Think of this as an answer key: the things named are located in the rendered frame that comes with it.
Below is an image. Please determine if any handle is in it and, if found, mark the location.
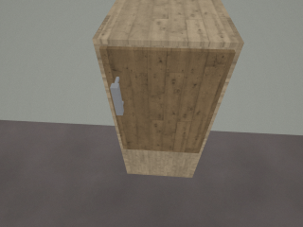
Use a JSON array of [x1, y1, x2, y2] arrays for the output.
[[110, 77, 124, 115]]

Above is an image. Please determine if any cupboard door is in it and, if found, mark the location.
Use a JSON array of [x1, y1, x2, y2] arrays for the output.
[[99, 45, 236, 153]]

